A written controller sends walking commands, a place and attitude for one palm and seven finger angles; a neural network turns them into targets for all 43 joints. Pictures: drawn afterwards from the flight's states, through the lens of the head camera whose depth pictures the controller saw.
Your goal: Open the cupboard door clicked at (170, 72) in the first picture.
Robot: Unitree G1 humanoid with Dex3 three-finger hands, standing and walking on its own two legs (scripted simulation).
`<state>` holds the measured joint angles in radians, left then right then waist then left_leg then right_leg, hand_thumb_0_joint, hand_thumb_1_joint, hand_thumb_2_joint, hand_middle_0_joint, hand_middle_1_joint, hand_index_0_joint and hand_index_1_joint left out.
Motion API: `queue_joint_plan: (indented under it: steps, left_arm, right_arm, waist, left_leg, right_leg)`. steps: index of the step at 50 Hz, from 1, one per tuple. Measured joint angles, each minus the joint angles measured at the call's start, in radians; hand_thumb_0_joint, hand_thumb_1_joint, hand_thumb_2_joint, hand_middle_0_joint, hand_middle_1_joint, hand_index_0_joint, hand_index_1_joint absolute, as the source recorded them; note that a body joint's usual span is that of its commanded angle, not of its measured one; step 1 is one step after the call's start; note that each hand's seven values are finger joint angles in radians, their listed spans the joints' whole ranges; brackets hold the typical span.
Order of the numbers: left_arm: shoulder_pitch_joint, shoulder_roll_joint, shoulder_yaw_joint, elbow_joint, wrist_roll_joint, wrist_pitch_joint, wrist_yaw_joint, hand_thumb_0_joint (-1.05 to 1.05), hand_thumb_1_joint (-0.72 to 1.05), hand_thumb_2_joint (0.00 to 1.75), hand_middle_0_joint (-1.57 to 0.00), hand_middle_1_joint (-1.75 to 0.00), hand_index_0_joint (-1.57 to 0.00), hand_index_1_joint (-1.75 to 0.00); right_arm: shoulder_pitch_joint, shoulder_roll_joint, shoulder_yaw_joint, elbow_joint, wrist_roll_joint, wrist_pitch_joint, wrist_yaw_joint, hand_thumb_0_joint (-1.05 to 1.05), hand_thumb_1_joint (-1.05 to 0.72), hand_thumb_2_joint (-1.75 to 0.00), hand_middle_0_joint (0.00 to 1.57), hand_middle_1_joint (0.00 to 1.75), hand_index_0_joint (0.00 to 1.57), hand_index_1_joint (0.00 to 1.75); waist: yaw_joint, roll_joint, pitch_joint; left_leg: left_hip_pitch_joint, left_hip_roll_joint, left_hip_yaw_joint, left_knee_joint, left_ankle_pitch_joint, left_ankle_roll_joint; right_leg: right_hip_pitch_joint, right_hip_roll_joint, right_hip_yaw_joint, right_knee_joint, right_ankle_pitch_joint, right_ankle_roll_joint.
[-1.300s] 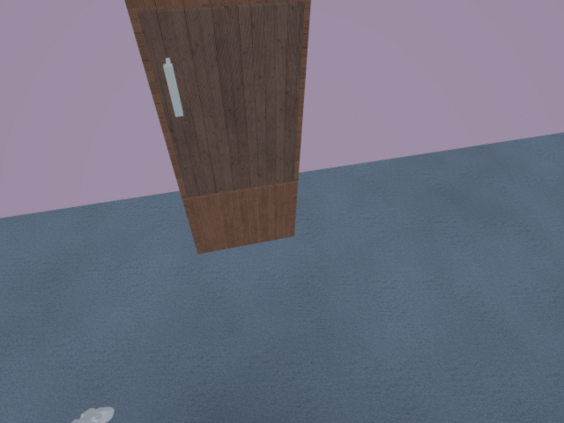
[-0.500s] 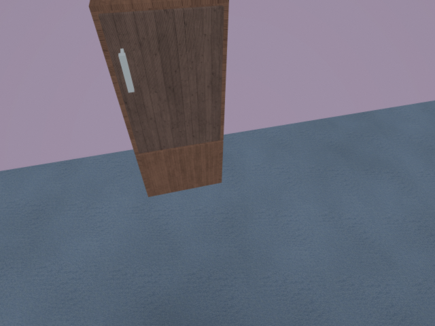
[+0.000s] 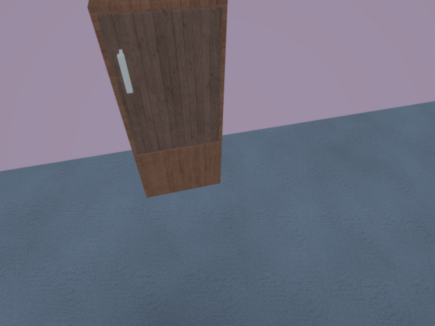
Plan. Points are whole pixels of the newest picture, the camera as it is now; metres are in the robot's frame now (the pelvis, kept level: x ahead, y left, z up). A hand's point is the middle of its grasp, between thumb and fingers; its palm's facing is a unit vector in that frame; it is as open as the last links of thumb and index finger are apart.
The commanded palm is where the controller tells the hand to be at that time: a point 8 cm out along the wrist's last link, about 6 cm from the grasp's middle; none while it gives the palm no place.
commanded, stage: look at it before walking up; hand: left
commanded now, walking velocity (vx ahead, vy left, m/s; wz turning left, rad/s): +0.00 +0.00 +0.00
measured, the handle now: (125, 71) +0.88 +0.37 +0.02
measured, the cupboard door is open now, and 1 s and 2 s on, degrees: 0 0 0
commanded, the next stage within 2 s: turn to face it in 0.14 s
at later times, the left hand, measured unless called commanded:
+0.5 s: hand out of the picture +0.06 +0.24 -0.17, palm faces +0.03 -0.95 -0.32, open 7.4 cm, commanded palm none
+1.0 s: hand out of the picture -0.02 +0.23 -0.17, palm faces +0.21 -0.95 -0.25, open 7.4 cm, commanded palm none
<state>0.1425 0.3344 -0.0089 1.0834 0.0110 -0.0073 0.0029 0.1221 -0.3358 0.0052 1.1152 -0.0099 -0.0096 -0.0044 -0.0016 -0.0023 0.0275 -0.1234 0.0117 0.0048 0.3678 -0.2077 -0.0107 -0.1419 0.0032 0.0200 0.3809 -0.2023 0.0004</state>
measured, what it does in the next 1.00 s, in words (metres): lifts its right foot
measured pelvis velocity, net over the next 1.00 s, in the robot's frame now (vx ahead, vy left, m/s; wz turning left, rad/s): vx -0.05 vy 0.02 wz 0.21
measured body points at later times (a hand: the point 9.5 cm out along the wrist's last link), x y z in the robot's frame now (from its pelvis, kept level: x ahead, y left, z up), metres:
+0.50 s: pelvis -0.01 +0.00 -0.01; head +0.00 +0.00 +0.44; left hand +0.06 +0.28 -0.14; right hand +0.07 -0.27 -0.15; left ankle +0.00 +0.13 -0.75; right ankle +0.00 -0.12 -0.75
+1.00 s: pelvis -0.05 +0.02 +0.00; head -0.02 +0.02 +0.45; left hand -0.03 +0.28 -0.15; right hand +0.02 -0.21 -0.16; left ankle -0.01 +0.12 -0.75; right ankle -0.05 -0.13 -0.71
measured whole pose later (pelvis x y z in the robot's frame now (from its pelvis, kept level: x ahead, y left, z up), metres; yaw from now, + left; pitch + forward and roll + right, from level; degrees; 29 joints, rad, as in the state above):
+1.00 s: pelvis -0.05 +0.02 +0.00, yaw +12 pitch +0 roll -1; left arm 0.20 0.21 0.04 0.99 0.01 0.05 0.03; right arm 0.26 -0.18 -0.03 1.01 -0.02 0.03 -0.02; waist -0.03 0.01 0.04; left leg -0.29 -0.06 -0.09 0.41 -0.12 0.04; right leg -0.30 -0.01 0.00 0.78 -0.46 0.04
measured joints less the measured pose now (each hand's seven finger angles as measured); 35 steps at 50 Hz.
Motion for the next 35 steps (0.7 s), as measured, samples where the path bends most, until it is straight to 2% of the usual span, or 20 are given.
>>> queue_joint_plan:
  steps: [19,28,32,35]
  left_arm:
    - [-0.005,0.000,0.006,-0.011,0.000,0.009,0.006,0.01,0.91,0.90,-0.20,-0.30,-0.20,-0.30]
    - [0.021,-0.069,0.009,-0.067,0.001,0.034,0.020,0.01,0.91,0.90,-0.20,-0.30,-0.20,-0.30]
    - [0.039,-0.094,0.012,-0.089,0.007,0.039,0.023,0.01,0.91,0.90,-0.20,-0.30,-0.20,-0.30]
    - [0.057,-0.096,0.022,-0.093,0.005,0.052,0.025,0.01,0.91,0.90,-0.20,-0.30,-0.20,-0.30]
  right_arm:
    - [0.003,0.001,-0.001,-0.014,-0.001,0.010,0.000,0.00,-0.91,-0.90,0.20,0.30,0.21,0.30]
    - [0.045,0.067,-0.007,-0.055,-0.001,0.048,0.006,0.00,-0.91,-0.90,0.20,0.30,0.20,0.30]
    - [0.070,0.099,-0.018,-0.074,0.000,0.057,0.007,0.00,-0.91,-0.90,0.20,0.30,0.20,0.30]
    - [0.088,0.132,-0.020,-0.083,-0.006,0.050,0.010,0.00,-0.91,-0.90,0.20,0.30,0.20,0.30]
  waist:
    - [-0.004,0.003,0.009]
    - [-0.006,0.013,0.024]
    - [-0.013,0.005,0.045]
    - [-0.001,-0.039,0.047]
  left_leg:
    - [-0.022,-0.007,-0.013,0.015,0.002,0.001]
    - [-0.134,-0.027,-0.062,0.172,-0.051,0.006]
    - [-0.176,-0.018,-0.029,0.265,-0.096,0.011]
    - [-0.174,-0.047,-0.010,0.266,-0.089,0.046]
  right_leg:
    - [-0.015,-0.007,-0.013,0.014,-0.003,0.004]
    - [-0.086,-0.026,-0.064,0.131,-0.060,0.007]
    - [-0.099,-0.048,-0.102,0.196,-0.095,0.018]
    - [-0.130,-0.080,-0.089,0.276,-0.153,0.032]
